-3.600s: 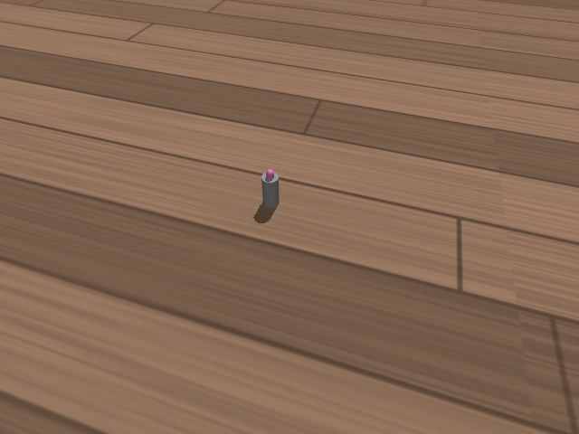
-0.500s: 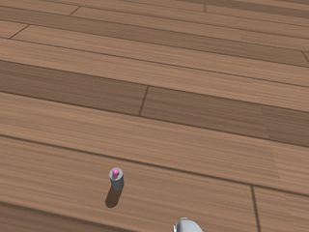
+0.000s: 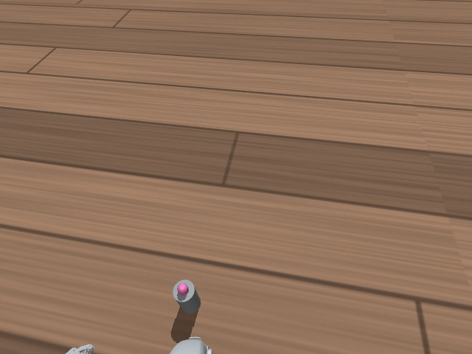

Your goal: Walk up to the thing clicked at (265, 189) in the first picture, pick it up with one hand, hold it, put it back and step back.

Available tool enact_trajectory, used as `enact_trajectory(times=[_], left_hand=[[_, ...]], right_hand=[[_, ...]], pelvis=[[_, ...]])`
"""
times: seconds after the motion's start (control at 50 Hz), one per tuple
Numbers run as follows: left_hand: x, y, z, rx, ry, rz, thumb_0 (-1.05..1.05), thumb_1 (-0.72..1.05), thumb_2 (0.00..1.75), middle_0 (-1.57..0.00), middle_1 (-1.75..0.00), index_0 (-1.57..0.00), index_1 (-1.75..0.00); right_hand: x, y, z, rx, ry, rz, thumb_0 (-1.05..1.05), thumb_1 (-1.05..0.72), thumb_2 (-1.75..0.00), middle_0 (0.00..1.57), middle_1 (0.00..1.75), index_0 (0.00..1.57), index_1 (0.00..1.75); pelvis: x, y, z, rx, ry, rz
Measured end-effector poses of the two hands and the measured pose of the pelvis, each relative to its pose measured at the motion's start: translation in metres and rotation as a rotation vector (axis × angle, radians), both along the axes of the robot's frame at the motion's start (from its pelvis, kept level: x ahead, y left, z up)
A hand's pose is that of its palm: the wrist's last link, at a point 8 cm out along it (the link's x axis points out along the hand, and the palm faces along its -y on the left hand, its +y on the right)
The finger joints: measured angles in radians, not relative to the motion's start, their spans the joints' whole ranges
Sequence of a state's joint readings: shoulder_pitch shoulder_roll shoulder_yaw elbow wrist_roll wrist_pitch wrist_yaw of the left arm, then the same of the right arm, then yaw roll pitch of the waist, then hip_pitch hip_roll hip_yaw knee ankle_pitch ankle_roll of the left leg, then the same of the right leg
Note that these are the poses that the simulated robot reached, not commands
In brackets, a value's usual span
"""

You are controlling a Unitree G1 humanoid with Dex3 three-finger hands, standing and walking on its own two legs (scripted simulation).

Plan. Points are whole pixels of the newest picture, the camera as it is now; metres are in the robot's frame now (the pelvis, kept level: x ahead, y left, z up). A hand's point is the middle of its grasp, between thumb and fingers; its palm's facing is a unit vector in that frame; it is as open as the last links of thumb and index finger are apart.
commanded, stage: walk up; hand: left
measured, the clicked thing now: (186, 295) +0.41 +0.23 -0.66
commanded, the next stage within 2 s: none
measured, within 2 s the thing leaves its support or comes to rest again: neither
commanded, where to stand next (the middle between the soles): +0.07 +0.01 m, yaw +2 degrees
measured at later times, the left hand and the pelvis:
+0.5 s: hand out of the picture +0.03 +0.28 -0.15, palm faces +0.03 -0.93 -0.36, open 7.4 cm; pelvis -0.01 +0.01 +0.00, yaw +2 degrees
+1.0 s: hand out of the picture +0.11 +0.27 -0.15, palm faces -0.01 -0.95 -0.32, open 7.4 cm; pelvis +0.02 +0.02 +0.01, yaw +1 degrees
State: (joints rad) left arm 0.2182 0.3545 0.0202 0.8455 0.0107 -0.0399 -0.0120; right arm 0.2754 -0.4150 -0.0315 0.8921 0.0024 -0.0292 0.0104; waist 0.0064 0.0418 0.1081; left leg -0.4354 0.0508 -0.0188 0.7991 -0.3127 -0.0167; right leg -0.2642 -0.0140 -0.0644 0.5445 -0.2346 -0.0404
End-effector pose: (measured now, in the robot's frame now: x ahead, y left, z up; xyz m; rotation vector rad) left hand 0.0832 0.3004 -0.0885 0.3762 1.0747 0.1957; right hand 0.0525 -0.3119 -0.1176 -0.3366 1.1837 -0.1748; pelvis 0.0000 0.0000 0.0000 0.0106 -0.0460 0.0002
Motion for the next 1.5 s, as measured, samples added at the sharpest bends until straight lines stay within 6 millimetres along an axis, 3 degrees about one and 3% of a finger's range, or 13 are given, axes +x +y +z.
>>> enact_trajectory(times=[0.12,0.24,0.44,0.58,0.68,0.84,1.06,1.32,1.5], left_hand=[[0.010,0.015,-0.035,-0.049,0.019,0.040,0.00,0.90,0.90,-0.21,-0.30,-0.20,-0.30],[0.001,0.020,-0.049,-0.083,0.078,0.070,0.00,0.91,0.90,-0.20,-0.30,-0.20,-0.30],[-0.056,0.020,-0.035,-0.040,0.173,0.118,0.00,0.91,0.90,-0.20,-0.30,-0.20,-0.30],[-0.068,0.019,-0.021,-0.023,0.186,0.138,0.01,0.91,0.90,-0.20,-0.30,-0.20,-0.30],[-0.058,0.018,-0.019,-0.027,0.183,0.133,0.01,0.91,0.90,-0.20,-0.30,-0.20,-0.30],[-0.018,0.015,-0.022,-0.054,0.143,0.104,0.01,0.91,0.90,-0.20,-0.30,-0.20,-0.30],[0.024,0.014,-0.024,-0.074,0.117,0.058,0.00,0.91,0.90,-0.20,-0.30,-0.20,-0.30],[0.021,0.021,-0.018,-0.048,0.143,0.087,0.00,0.91,0.90,-0.20,-0.30,-0.20,-0.30],[0.011,0.020,-0.018,-0.046,0.159,0.101,0.00,0.91,0.90,-0.20,-0.30,-0.20,-0.30]], right_hand=[[0.013,0.011,0.001,-0.064,0.015,0.002,0.01,-0.91,-0.90,0.20,0.30,0.20,0.30],[0.030,0.024,0.012,-0.073,-0.010,0.038,0.01,-0.91,-0.90,0.20,0.30,0.20,0.30],[0.061,0.035,0.008,0.007,-0.088,0.057,0.01,-0.91,-0.90,0.20,0.30,0.20,0.30],[0.060,0.038,0.004,0.053,-0.065,0.059,0.01,-0.91,-0.90,0.20,0.30,0.20,0.30],[0.048,0.034,0.002,0.047,-0.012,0.035,0.01,-0.91,-0.90,0.20,0.30,0.20,0.30],[0.030,0.029,0.008,0.013,0.064,-0.014,0.01,-0.91,-0.90,0.20,0.30,0.20,0.30],[0.039,0.032,0.015,-0.006,0.060,-0.046,0.01,-0.91,-0.90,0.20,0.30,0.20,0.30],[0.069,0.042,0.012,0.024,0.016,-0.030,0.01,-0.91,-0.90,0.20,0.30,0.20,0.30],[0.077,0.043,0.011,0.031,0.008,-0.020,0.01,-0.91,-0.90,0.20,0.30,0.20,0.30]], pelvis=[[0.007,0.014,-0.015,-0.004,-0.008,0.027],[0.002,0.019,-0.013,-0.017,0.005,0.024],[-0.007,0.013,-0.004,-0.032,-0.011,0.022],[-0.005,0.010,0.003,-0.030,-0.008,0.030],[0.000,0.011,0.006,-0.030,-0.005,0.033],[0.011,0.015,0.010,-0.028,0.001,0.030],[0.022,0.021,0.012,-0.024,0.020,0.022],[0.032,0.022,0.013,-0.018,0.019,0.021],[0.033,0.021,0.014,-0.017,0.014,0.024]])
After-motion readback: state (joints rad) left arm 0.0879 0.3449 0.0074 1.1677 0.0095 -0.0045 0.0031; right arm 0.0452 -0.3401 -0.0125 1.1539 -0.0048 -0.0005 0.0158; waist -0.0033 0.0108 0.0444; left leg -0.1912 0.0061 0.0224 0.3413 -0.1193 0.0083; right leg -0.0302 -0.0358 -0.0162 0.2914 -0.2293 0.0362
